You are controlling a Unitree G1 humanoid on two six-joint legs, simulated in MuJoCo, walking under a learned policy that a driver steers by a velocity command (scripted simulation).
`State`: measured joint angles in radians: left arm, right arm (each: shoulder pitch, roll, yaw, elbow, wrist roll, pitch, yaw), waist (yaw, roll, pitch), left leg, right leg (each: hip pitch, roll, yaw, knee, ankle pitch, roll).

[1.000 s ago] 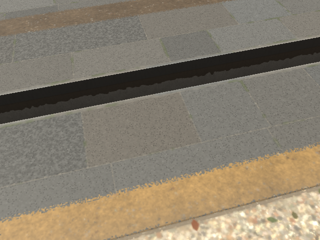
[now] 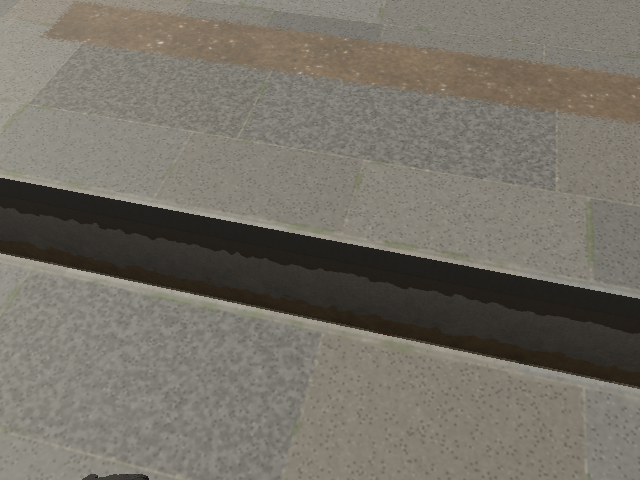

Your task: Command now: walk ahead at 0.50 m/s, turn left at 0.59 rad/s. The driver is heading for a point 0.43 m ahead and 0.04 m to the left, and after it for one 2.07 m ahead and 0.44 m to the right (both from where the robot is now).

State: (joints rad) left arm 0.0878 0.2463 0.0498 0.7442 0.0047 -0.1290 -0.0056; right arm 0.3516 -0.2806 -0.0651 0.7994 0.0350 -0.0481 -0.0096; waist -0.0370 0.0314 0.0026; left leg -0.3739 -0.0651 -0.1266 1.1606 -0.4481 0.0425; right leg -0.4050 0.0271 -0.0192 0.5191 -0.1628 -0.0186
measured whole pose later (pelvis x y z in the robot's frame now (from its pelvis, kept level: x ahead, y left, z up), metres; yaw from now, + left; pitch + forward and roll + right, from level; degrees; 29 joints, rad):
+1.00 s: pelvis +0.36 +0.08 +0.00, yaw +3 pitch +2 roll +2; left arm 0.20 0.28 0.06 0.64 0.01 0.04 0.00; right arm 0.10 -0.28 -0.07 0.78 0.01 0.00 -0.02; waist 0.03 0.01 0.06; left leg -0.46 -0.01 0.04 1.11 -0.57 -0.02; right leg -0.42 0.01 -0.01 0.61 -0.23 -0.05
